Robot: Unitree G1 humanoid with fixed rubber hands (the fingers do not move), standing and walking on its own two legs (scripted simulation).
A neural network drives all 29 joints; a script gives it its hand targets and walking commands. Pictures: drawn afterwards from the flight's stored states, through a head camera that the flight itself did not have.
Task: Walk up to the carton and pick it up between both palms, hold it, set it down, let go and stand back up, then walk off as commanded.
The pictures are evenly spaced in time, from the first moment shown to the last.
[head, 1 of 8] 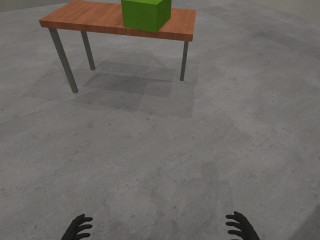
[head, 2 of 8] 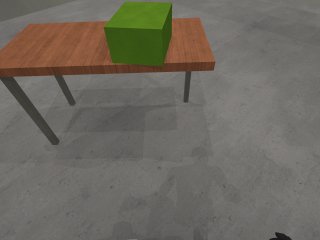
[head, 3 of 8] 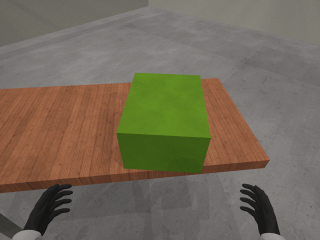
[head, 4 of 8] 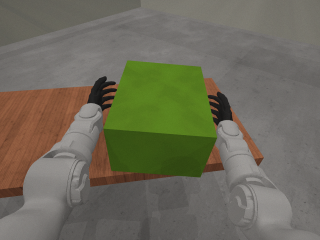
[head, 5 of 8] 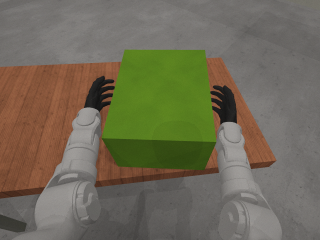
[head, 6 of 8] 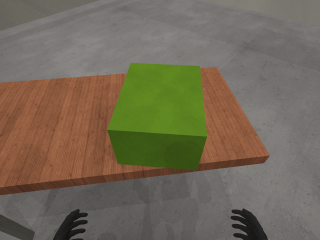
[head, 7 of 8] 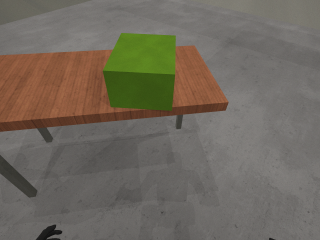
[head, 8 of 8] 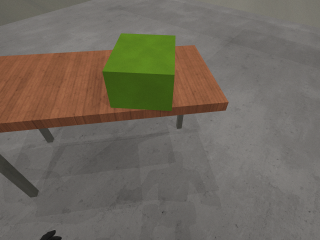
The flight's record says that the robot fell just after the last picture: no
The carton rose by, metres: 0.18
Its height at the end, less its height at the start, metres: +0.00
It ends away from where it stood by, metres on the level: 0.01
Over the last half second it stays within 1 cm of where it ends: yes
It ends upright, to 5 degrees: yes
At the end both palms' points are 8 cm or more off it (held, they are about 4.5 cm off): yes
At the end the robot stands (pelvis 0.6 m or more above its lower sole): yes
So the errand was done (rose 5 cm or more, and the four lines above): yes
